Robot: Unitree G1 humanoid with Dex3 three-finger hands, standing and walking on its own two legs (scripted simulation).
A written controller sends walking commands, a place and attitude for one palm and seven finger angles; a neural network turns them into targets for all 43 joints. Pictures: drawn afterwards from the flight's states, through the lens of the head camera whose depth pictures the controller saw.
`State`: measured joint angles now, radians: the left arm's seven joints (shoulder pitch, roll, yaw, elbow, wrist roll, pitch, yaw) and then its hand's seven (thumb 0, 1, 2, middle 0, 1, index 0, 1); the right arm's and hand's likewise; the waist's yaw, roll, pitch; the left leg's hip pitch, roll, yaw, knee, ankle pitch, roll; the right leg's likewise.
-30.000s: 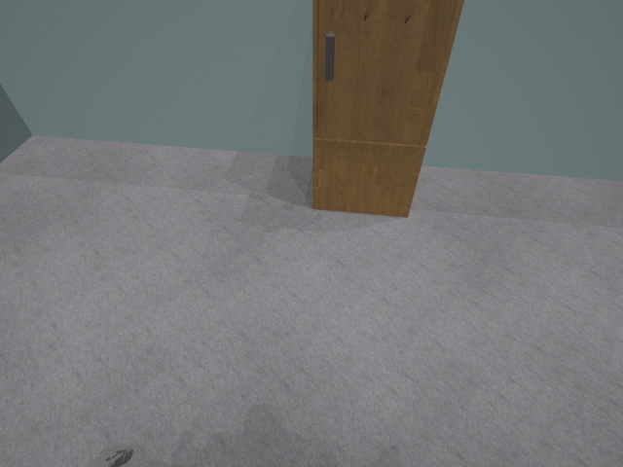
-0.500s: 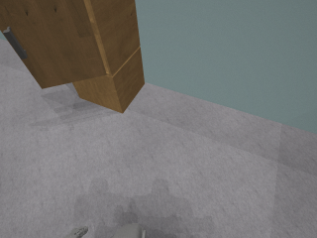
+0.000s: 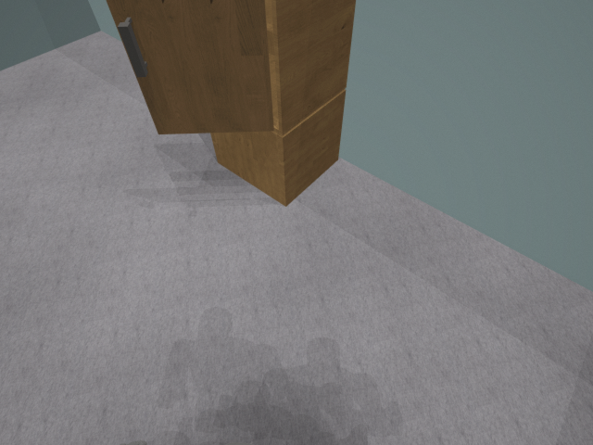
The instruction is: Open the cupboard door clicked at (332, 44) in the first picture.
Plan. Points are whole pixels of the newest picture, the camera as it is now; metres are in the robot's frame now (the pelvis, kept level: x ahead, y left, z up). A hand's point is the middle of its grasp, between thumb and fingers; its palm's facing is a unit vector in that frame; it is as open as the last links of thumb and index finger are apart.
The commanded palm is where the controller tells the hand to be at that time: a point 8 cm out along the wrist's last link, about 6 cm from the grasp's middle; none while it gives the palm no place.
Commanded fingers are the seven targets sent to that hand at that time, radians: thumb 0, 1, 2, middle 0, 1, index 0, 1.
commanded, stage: take the last steps up to it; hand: left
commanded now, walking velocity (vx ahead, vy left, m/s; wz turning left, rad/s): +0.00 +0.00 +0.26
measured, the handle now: (135, 47) +1.04 +0.53 -0.01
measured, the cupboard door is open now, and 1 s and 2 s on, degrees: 42 42 42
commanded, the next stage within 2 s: come to a stop and stand still in 1.48 s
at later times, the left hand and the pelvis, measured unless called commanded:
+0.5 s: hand out of the picture +0.03 +0.27 -0.17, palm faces +0.20 -0.96 -0.17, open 7.4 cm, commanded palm none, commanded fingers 0.00 0.90 0.90 -0.20 -0.30 -0.20 -0.30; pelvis +0.07 +0.07 +0.01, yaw +8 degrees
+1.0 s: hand (162, 311) +0.34 +0.28 -0.15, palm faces +0.17 -0.97 -0.16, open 7.3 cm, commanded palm none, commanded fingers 0.00 0.90 0.90 -0.20 -0.30 -0.20 -0.30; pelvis +0.24 +0.10 +0.00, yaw +11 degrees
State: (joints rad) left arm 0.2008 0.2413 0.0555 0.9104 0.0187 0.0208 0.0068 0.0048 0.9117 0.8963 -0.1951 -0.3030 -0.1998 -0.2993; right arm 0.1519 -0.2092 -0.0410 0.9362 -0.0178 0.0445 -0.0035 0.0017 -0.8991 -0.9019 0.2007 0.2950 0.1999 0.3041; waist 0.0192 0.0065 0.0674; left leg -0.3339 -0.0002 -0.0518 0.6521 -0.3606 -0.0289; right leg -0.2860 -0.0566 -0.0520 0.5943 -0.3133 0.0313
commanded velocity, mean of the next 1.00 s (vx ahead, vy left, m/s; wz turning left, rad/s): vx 0.29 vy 0.13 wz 0.09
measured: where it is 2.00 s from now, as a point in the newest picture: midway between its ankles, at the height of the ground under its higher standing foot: (244, 342)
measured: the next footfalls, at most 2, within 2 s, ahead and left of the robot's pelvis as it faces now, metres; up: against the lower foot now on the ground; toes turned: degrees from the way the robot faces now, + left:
left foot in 0.36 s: +0.07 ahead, +0.14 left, +0.00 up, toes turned +13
right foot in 0.90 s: +0.33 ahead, +0.02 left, +0.00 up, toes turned +3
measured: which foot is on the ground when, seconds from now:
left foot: up 0.00-0.34, down 0.36-0.90, up 0.92-1.00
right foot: down 0.00-0.36, up 0.38-0.88, down 0.90-1.00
